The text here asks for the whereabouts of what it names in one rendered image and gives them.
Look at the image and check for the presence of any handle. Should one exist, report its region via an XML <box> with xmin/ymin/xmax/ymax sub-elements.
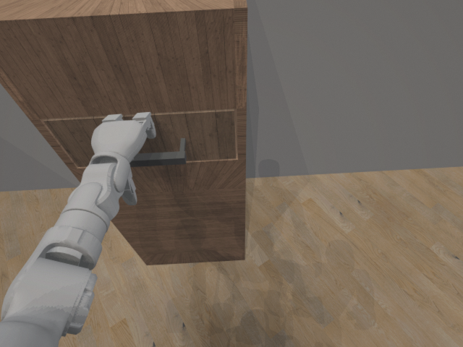
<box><xmin>130</xmin><ymin>138</ymin><xmax>187</xmax><ymax>167</ymax></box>

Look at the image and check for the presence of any robot left forearm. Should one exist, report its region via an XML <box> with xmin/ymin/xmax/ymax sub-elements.
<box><xmin>1</xmin><ymin>151</ymin><xmax>130</xmax><ymax>321</ymax></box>

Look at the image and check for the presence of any cabinet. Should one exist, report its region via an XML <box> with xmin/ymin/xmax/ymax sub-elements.
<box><xmin>0</xmin><ymin>0</ymin><xmax>247</xmax><ymax>265</ymax></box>

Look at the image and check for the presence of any drawer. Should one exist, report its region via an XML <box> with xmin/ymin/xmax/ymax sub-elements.
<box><xmin>43</xmin><ymin>109</ymin><xmax>236</xmax><ymax>167</ymax></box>

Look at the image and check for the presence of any robot left hand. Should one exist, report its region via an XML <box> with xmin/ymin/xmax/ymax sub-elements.
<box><xmin>91</xmin><ymin>112</ymin><xmax>156</xmax><ymax>205</ymax></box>

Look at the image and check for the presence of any robot left upper arm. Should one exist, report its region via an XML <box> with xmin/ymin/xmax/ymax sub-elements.
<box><xmin>0</xmin><ymin>257</ymin><xmax>98</xmax><ymax>347</ymax></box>

